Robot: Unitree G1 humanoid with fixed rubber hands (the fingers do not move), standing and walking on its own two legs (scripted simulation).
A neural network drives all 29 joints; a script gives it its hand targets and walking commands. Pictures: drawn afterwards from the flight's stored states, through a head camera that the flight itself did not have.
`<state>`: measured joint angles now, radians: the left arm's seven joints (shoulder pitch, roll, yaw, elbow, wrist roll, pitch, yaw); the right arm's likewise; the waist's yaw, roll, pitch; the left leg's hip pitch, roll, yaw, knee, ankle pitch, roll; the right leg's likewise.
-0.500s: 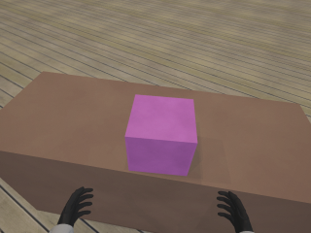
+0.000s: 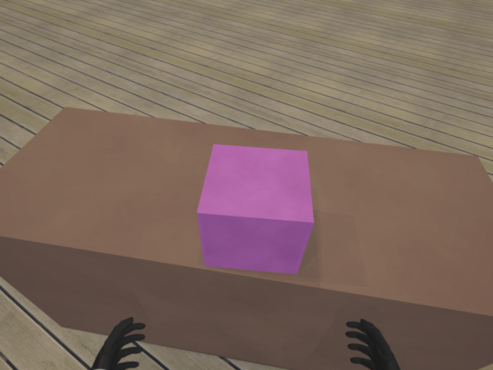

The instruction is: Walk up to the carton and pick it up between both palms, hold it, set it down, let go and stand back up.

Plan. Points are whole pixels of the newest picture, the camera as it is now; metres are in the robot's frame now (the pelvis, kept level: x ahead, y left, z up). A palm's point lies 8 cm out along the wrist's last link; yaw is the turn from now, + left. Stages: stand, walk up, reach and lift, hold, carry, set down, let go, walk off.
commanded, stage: let go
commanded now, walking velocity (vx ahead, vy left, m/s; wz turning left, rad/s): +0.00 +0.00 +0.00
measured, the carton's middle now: (255, 209) +0.44 +0.00 -0.02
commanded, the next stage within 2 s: stand in 0.50 s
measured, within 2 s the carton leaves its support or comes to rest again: neither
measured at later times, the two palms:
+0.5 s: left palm (116, 362) +0.16 +0.22 -0.08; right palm out of the picture +0.15 -0.23 -0.07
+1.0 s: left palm out of the picture +0.01 +0.25 -0.13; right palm out of the picture +0.09 -0.22 -0.13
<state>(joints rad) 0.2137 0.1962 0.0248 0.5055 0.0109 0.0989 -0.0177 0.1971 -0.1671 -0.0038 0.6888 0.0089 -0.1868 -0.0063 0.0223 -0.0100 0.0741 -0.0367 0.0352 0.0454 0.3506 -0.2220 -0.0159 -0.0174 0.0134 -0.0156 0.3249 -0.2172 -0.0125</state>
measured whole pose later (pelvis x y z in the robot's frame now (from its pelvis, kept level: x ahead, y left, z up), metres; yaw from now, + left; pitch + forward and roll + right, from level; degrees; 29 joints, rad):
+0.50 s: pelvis -0.01 +0.00 +0.00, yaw -1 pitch -5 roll +0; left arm 0.16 0.19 0.01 0.52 0.00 0.13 0.00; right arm 0.18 -0.19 -0.03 0.70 -0.02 -0.19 0.02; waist 0.01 -0.01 0.07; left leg -0.07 0.04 0.05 0.39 -0.23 -0.02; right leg -0.06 0.02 -0.01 0.38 -0.23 -0.02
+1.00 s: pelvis -0.02 +0.00 -0.01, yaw +8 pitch +1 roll -1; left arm 0.31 0.20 0.06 0.77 0.03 0.01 0.02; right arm 0.31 -0.19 -0.03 0.76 -0.04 0.00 0.00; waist 0.03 0.01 -0.02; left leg -0.32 -0.01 -0.09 0.58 -0.27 -0.01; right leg -0.23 -0.03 -0.15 0.53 -0.30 -0.01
